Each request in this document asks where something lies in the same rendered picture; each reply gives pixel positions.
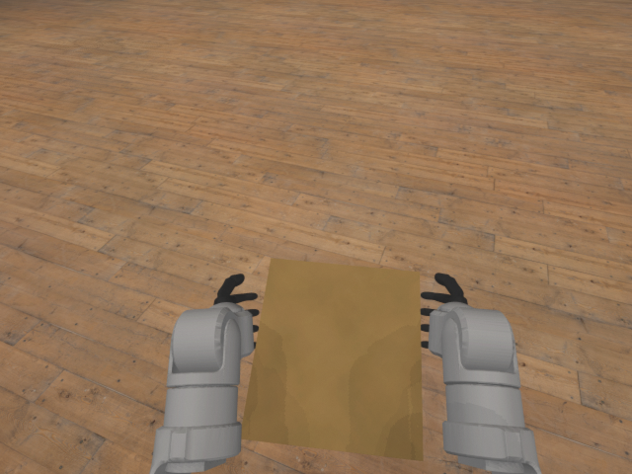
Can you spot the right robot forearm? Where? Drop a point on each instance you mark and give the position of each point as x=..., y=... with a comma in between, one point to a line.
x=485, y=424

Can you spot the carton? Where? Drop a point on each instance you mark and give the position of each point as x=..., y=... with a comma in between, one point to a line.
x=338, y=360

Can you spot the left robot hand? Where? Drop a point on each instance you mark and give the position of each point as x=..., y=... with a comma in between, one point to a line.
x=223, y=295

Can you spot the right robot hand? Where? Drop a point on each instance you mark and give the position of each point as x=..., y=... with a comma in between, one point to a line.
x=456, y=296

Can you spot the left robot forearm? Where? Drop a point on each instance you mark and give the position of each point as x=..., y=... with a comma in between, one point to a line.
x=200, y=423

